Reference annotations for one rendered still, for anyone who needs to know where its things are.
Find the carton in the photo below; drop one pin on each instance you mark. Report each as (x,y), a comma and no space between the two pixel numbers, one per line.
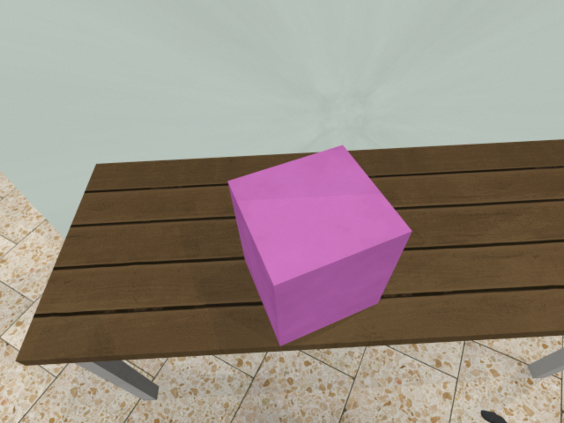
(320,240)

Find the table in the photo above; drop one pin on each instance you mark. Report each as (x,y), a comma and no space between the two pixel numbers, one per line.
(153,267)

